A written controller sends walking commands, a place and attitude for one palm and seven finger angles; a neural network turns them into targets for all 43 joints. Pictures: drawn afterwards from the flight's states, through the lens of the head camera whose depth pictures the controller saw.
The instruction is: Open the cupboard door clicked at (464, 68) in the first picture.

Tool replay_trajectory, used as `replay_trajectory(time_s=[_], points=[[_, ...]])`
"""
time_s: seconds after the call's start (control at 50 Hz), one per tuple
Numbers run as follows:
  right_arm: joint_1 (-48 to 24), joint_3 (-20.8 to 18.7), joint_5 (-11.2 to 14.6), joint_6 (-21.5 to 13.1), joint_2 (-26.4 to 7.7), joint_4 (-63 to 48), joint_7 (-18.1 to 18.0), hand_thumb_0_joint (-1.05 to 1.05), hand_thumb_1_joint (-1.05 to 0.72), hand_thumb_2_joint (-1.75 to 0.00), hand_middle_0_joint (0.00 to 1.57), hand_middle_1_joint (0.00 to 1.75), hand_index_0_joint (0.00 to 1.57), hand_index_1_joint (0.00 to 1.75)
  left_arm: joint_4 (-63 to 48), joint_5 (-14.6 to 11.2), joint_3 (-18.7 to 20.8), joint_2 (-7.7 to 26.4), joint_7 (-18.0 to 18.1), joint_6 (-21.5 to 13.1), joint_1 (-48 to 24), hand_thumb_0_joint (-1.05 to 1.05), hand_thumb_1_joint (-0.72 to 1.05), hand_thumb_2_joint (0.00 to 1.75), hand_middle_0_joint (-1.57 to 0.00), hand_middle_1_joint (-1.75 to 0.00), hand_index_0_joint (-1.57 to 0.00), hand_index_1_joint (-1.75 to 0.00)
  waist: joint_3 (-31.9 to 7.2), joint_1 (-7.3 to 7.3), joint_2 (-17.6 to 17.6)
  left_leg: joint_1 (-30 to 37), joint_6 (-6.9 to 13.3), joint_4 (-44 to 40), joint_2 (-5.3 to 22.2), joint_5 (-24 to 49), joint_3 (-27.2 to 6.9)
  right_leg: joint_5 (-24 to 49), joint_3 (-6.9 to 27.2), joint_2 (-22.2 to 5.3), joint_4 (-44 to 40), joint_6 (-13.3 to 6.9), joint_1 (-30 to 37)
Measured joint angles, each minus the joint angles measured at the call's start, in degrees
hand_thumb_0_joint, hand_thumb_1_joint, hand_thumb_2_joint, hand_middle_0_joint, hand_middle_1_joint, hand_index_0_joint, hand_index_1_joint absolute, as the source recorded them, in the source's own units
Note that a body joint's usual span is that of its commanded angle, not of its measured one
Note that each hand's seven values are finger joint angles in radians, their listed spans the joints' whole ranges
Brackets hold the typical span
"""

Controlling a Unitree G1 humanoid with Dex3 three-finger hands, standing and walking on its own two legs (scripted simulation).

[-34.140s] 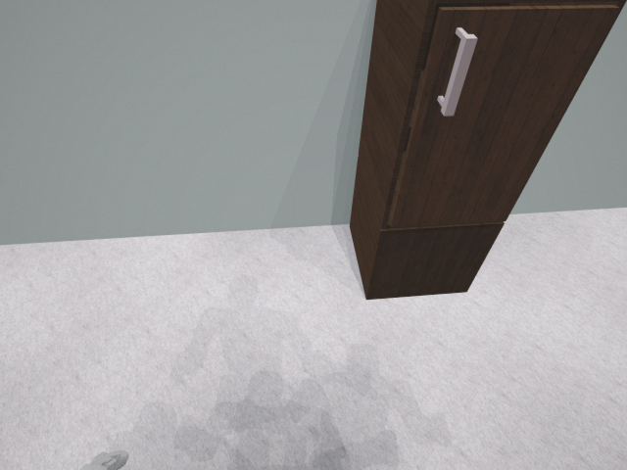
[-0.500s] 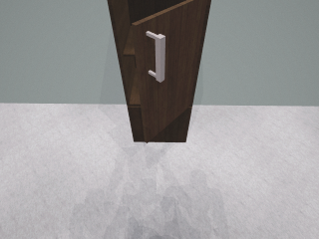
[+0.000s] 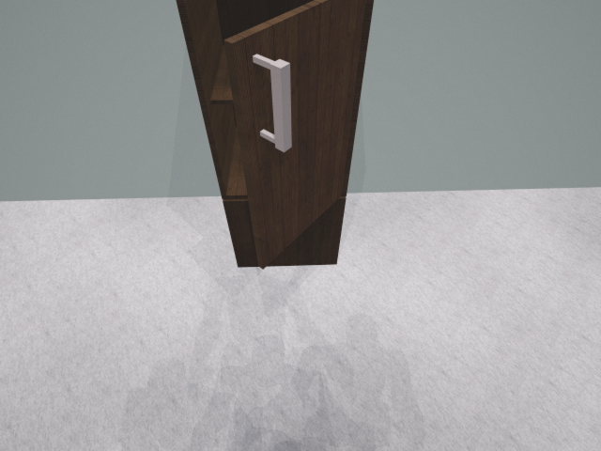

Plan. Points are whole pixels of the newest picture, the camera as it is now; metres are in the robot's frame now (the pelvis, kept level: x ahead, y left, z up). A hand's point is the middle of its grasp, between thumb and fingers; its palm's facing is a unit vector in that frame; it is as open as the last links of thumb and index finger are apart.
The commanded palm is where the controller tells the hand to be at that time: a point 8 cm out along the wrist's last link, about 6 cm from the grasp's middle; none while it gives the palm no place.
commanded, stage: walk to a spot facing it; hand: left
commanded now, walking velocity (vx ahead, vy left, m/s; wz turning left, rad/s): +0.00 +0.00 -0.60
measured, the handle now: (272, 105) +0.62 +0.09 +0.14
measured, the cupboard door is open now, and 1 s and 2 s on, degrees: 48 48 48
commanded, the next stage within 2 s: none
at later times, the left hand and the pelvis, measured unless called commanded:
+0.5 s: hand out of the picture +0.05 +0.16 -0.16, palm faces -0.17 -0.94 -0.30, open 7.3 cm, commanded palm none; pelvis -0.02 -0.04 +0.00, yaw -15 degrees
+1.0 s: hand (184, 444) +0.16 +0.20 -0.18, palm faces -0.42 -0.88 -0.22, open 7.4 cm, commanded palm none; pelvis +0.01 +0.03 +0.00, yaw -31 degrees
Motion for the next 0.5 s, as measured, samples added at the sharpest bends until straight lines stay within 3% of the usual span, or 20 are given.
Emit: replay_trajectory(time_s=[0.14,0.24,0.3,0.34,0.4,0.5], points=[[1.06,-1.11,-0.17,0.52,0.94,-3.02,-0.16,0.00,-0.91,-0.90,0.20,0.30,0.21,0.30,-2.87,0.33,1.27,0.26,-0.86,1.49,-0.08,0.00,0.91,0.90,-0.20,-0.30,-0.20,-0.30,1.13,-0.10,-0.87,-2.66,0.13,4.08,1.14,-2.12,3.63,-2.20,3.49,0.84,7.22,0.01,-5.48],[1.24,-1.75,-0.58,0.39,0.40,-4.69,0.00,0.00,-0.91,-0.90,0.20,0.30,0.21,0.30,-5.12,0.53,2.16,0.65,-1.55,2.10,-1.18,0.00,0.91,0.90,-0.20,-0.30,-0.20,-0.30,2.49,0.50,-0.38,-3.47,-0.39,5.70,2.53,-2.78,6.99,-9.62,0.50,-0.73,18.49,0.57,-10.76],[1.39,-2.12,-0.36,0.98,-0.38,-5.44,0.17,0.00,-0.91,-0.90,0.20,0.30,0.21,0.30,-6.62,0.81,2.47,0.73,-1.74,1.11,-0.73,0.00,0.91,0.90,-0.20,-0.30,-0.20,-0.30,2.12,0.73,0.97,-5.56,-1.35,9.95,4.23,-5.19,7.71,-4.05,-0.25,-1.09,13.04,-0.14,-9.34],[0.50,-2.63,-0.07,2.02,-0.85,-5.46,0.39,0.01,-0.91,-0.90,0.20,0.30,0.21,0.30,-6.89,0.93,2.39,0.53,-1.21,0.49,-0.75,0.00,0.91,0.90,-0.20,-0.30,-0.20,-0.30,2.52,0.47,1.72,-9.20,-1.60,20.13,3.38,-12.84,3.87,-4.30,-0.18,-0.08,13.40,-1.73,-9.58],[-0.83,-3.11,0.08,2.71,-1.24,-5.85,0.78,0.01,-0.91,-0.90,0.20,0.30,0.21,0.30,-7.18,0.75,2.39,0.07,-0.41,0.51,-0.20,0.00,0.91,0.90,-0.20,-0.30,-0.20,-0.30,2.52,0.62,1.42,-13.59,-2.01,32.92,1.64,-13.43,0.75,-3.06,1.05,0.68,9.86,-2.69,-8.37],[-3.43,-3.24,0.28,2.32,-1.46,-7.83,0.70,0.01,-0.91,-0.90,0.20,0.30,0.20,0.30,-7.25,0.42,2.04,-0.77,0.14,-0.03,1.17,0.00,0.91,0.90,-0.20,-0.30,-0.20,-0.30,2.27,0.89,0.43,-15.51,-3.33,36.85,1.02,-10.45,-1.08,0.95,4.56,1.79,3.91,-2.92,-6.82]])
